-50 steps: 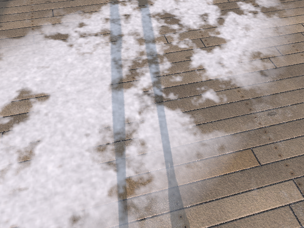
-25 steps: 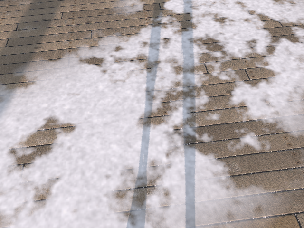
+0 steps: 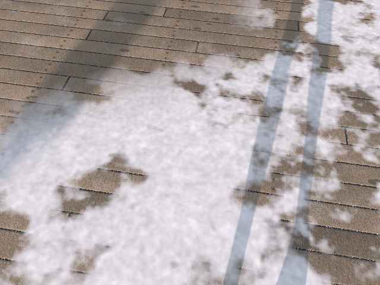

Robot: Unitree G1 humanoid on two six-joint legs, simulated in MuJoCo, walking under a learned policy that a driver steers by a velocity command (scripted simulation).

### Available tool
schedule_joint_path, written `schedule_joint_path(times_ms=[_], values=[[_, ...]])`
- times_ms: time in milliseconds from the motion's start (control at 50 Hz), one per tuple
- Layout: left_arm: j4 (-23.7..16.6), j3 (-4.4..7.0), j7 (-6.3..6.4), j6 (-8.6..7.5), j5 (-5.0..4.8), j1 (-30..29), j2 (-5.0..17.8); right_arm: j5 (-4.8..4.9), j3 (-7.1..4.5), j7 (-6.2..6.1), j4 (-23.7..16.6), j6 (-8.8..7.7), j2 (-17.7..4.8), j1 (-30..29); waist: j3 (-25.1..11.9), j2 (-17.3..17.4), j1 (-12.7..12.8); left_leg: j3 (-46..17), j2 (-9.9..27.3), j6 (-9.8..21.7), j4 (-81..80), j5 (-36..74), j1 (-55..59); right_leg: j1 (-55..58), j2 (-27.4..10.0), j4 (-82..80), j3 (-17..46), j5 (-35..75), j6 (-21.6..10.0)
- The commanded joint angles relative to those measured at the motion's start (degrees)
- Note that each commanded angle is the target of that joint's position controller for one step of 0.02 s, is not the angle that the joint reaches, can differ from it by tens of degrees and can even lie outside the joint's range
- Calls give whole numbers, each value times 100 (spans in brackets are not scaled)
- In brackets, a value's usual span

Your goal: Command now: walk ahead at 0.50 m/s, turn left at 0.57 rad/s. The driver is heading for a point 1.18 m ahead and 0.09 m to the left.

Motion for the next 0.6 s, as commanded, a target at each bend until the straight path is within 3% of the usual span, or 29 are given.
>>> schedule_joint_path(times_ms=[20, 140, 200, 240, 280, 300, 320, 340, 360, 380, 400, 440, 500, 600], values=[[-340, 93, -27, 90, 14, 11, 425, 14, -178, -10, -321, -130, -820, 224, -78, 277, 59, -1436, 1460, 734, -864, 1947, 73, -330, 45, -628, -212, 620, 155], [-767, 24, -80, 41, -50, -1140, 442, -20, -194, -49, -296, -91, -876, 844, -64, 477, -415, -1717, 1442, 515, -537, 2138, 859, -624, 317, -1999, -169, 1425, 129], [-953, -3, -91, -35, -89, -1436, 511, -78, -208, -97, -339, -79, -953, 936, -47, 550, -478, -1956, 1563, 461, -226, 2513, 1134, -406, 494, -2533, -129, 1301, 15], [-917, 26, -69, -86, -111, -1079, 647, -93, -230, -135, -438, -86, -1050, 673, -92, 633, -224, -2087, 1600, 264, 20, 2708, 957, 384, 609, -2986, -60, 1040, -122], [-585, 138, 34, -162, -121, 85, 894, -77, -242, -85, -532, -128, -1143, 325, -566, 505, 349, -1959, 1300, 1, 1105, 3474, 510, 2117, 870, -3436, -189, 795, -328], [-451, 223, 117, -238, -37, 892, 1154, -16, -191, -25, -582, -176, -964, 292, -1137, 126, 727, -1657, 913, -146, 2372, 2824, -81, 3415, 298, -3643, 309, 578, -544], [-504, 323, 209, -236, 126, 1544, 1641, 140, -36, -20, -789, -205, -354, 607, -2024, -812, 761, -1017, 335, -330, 4151, 92, -1336, 4914, -1374, -3862, 2250, -412, -924], [-489, 377, 178, -136, 34, 1236, 1759, 66, -39, -33, -923, -160, -518, 948, -2249, -1719, 348, -678, 45, -353, 5002, -2144, -2406, 4979, -1995, -4594, 4410, -736, -1398], [-598, 274, 150, -80, -22, 762, 1173, -84, -79, -67, -707, -51, -790, 766, -1275, -594, 210, -726, 566, -340, 5364, -1654, -2713, 4124, -1786, -4617, 3749, -1404, -1352], [-608, 169, 127, -75, -71, 477, 755, -127, -69, 4, -709, -21, -759, 400, -626, -56, 216, -626, 750, -378, 5160, -1208, -2628, 3365, -1439, -4733, 2797, -1149, -1242], [-569, 123, 118, -85, -55, 358, 617, -126, -51, 59, -737, 12, -632, 291, -335, -118, 112, -561, 916, -418, 4896, -1004, -2476, 2897, -1156, -4904, 2056, -508, -1092], [-388, 110, 110, -186, -92, 526, 607, -225, -22, 164, -752, 134, -514, 274, -156, -447, 31, -456, 1056, -493, 4704, -837, -2233, 2429, -832, -5087, 1181, 468, -1014], [-188, 149, 13, -364, -152, 797, 685, -217, 19, 233, -883, 172, -406, -4, -199, -451, 4, -531, 1022, -548, 4454, -489, -2468, 2531, -830, -5226, 675, 1511, -1188], [61, 158, -45, -367, -167, 1001, 709, -214, 144, 297, -1155, 109, -252, -968, -9, -394, 130, -263, 1044, -685, 2916, 461, -2619, 2657, -544, -5423, -210, 1879, -1136]])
